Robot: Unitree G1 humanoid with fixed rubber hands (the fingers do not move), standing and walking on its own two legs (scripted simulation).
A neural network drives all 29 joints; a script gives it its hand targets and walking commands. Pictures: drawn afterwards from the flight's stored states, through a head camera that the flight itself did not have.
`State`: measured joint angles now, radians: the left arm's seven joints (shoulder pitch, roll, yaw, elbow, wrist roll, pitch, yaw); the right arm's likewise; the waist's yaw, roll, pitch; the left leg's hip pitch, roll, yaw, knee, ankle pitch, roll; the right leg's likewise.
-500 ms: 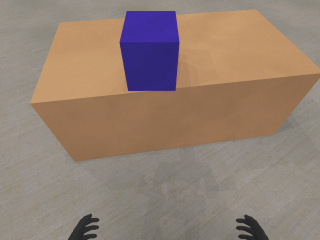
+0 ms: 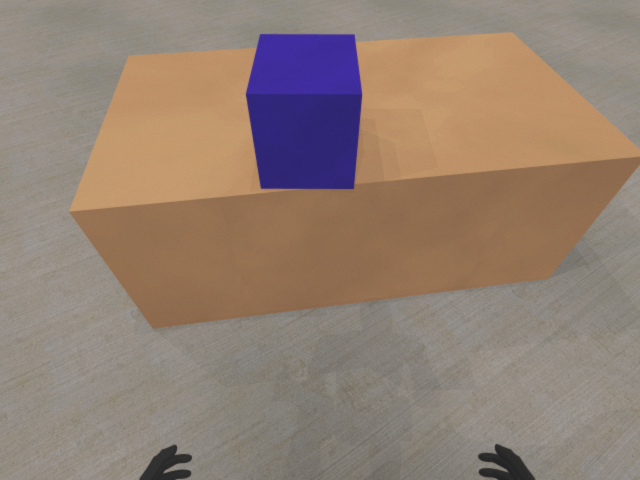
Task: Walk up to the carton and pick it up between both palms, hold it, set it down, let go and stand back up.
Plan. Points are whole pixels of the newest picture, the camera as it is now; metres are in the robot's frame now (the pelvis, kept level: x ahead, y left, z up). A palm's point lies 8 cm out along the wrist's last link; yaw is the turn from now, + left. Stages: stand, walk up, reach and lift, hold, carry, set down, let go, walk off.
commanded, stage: stand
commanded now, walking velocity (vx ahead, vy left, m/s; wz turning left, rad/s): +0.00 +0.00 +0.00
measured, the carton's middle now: (307, 112) +0.90 +0.06 -0.05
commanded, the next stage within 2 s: walk up in 1.58 s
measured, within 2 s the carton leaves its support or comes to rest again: neither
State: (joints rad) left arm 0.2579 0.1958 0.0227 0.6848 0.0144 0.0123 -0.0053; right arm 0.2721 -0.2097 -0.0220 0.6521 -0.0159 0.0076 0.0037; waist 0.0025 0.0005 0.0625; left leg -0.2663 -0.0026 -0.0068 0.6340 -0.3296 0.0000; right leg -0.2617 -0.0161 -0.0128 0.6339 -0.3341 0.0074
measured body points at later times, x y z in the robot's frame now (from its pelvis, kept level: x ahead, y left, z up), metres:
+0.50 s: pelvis -0.01 +0.00 +0.00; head +0.00 +0.00 +0.45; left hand +0.08 +0.24 -0.12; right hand +0.09 -0.24 -0.11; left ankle +0.01 +0.12 -0.73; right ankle +0.01 -0.12 -0.73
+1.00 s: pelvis -0.01 +0.00 +0.01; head +0.00 +0.00 +0.46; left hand +0.06 +0.24 -0.12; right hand +0.08 -0.25 -0.12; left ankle +0.01 +0.12 -0.73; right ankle +0.00 -0.12 -0.73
